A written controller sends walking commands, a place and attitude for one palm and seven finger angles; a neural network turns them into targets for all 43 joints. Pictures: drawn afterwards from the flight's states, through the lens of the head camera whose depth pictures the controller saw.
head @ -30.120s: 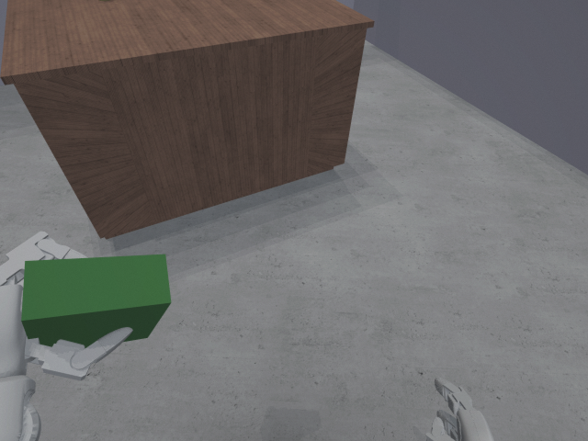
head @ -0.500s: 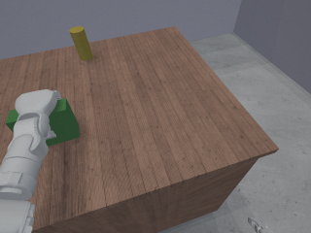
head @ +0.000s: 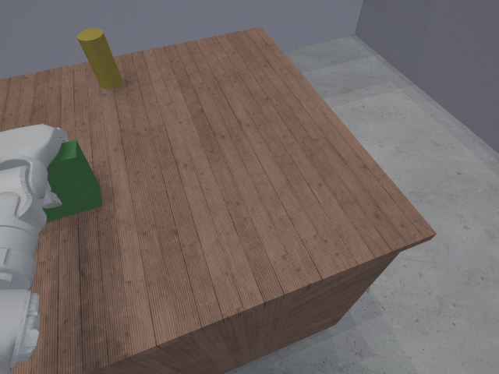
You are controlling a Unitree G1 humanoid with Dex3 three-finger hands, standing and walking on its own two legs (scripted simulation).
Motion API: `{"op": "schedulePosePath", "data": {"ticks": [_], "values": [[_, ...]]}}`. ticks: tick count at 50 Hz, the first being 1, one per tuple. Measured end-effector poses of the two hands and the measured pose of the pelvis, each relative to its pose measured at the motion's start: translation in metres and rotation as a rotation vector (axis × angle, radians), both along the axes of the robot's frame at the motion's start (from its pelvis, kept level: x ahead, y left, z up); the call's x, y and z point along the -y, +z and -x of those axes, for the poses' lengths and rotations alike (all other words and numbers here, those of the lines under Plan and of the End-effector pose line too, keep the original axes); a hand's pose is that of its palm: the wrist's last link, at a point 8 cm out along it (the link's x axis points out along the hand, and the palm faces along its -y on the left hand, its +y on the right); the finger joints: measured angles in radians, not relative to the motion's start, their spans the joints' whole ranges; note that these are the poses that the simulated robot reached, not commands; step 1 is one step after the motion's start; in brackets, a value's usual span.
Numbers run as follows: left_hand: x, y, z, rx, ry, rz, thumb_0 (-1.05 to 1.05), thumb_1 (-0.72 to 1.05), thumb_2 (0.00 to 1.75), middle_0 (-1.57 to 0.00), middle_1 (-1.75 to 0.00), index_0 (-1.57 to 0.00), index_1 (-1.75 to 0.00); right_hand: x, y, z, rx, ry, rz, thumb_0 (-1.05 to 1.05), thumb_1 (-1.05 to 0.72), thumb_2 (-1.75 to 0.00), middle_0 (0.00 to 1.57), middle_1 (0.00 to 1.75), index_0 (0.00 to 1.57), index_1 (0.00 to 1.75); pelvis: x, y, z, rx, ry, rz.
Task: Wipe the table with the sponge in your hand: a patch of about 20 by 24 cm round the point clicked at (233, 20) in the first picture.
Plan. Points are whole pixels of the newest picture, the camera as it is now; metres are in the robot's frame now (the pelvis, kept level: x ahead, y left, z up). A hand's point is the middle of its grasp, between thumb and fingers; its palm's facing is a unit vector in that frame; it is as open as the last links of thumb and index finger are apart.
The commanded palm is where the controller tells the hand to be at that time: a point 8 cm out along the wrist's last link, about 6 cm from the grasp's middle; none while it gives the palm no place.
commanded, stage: slide across to the middle lane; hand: left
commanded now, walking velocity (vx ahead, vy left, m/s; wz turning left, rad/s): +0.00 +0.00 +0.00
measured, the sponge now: (51, 193) +0.38 +0.37 +0.06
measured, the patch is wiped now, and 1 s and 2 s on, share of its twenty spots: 0.65 0.75 0.85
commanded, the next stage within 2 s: wipe back along the middle lane in 0.60 s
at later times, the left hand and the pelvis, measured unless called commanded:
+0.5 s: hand (74, 166) +0.41 +0.32 +0.10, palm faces -0.05 -0.01 -1.00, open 9.6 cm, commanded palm +0.39 +0.30 +0.15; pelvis +0.01 +0.02 +0.00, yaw +1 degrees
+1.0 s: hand (98, 173) +0.39 +0.27 +0.10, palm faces -0.03 +0.00 -1.00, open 9.6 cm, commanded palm +0.36 +0.26 +0.13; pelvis +0.02 +0.00 +0.00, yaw +1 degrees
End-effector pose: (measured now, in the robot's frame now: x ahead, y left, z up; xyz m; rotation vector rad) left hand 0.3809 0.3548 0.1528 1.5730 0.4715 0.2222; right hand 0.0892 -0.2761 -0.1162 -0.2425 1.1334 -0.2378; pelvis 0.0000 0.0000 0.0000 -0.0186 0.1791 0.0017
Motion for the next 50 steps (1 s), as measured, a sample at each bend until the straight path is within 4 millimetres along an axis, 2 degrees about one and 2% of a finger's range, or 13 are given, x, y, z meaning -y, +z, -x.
{"op": "schedulePosePath", "data": {"ticks": [6, 11, 15, 25, 31, 41, 50], "values": [[0.002, 0.0, -0.004, 0.017, -0.026, -0.009, 0.01, -0.48, 1.09, -0.79, -1.38, -0.78, -1.39, 0.0, -0.001, 0.01, -0.029, -0.028, 0.004, 0.01, -0.9, -0.9, 0.2, 0.3, 0.2, 0.3, -0.004, 0.001, -0.003, 0.001, -0.005, 0.002], [0.008, 0.001, -0.004, 0.055, -0.042, 0.001, 0.01, -0.48, 1.09, -0.79, -1.38, -0.78, -1.39, -0.009, 0.0, 0.003, -0.016, -0.027, -0.008, 0.01, -0.91, -0.9, 0.2, 0.3, 0.2, 0.3, -0.008, 0.002, -0.005, 0.014, -0.001, 0.002], [0.02, 0.002, -0.004, 0.085, -0.063, 0.007, 0.0, -0.48, 1.09, -0.79, -1.38, -0.78, -1.39, -0.02, 0.001, -0.013, 0.026, -0.005, -0.027, 0.01, -0.91, -0.9, 0.2, 0.3, 0.2, 0.3, -0.012, 0.002, -0.007, 0.027, 0.005, 0.001], [0.044, 0.001, -0.008, 0.106, -0.053, 0.012, 0.0, -0.47, 1.09, -0.79, -1.39, -0.78, -1.4, -0.05, 0.01, -0.071, 0.17, 0.08, -0.086, 0.01, -0.9, -0.9, 0.2, 0.3, 0.2, 0.3, -0.016, 0.003, -0.01, 0.044, 0.012, -0.003], [0.05, 0.001, -0.009, 0.096, -0.04, 0.012, 0.0, -0.47, 1.09, -0.78, -1.39, -0.77, -1.4, -0.055, 0.013, -0.089, 0.204, 0.117, -0.096, 0.01, -0.9, -0.9, 0.2, 0.3, 0.2, 0.3, -0.014, 0.003, -0.012, 0.045, 0.022, -0.004], [0.077, 0.001, -0.011, 0.117, -0.06, 0.016, 0.0, -0.47, 1.09, -0.78, -1.39, -0.77, -1.4, -0.046, 0.007, -0.086, 0.165, 0.116, -0.099, 0.01, -0.9, -0.9, 0.2, 0.3, 0.2, 0.3, -0.006, 0.003, -0.014, 0.049, 0.023, -0.007], [0.088, 0.0, 0.006, 0.134, -0.04, 0.006, 0.0, -0.47, 1.09, -0.78, -1.4, -0.77, -1.41, -0.028, 0.006, -0.076, 0.156, 0.086, -0.106, 0.01, -0.91, -0.9, 0.2, 0.3, 0.2, 0.3, 0.002, 0.004, -0.015, 0.07, 0.01, -0.012]]}}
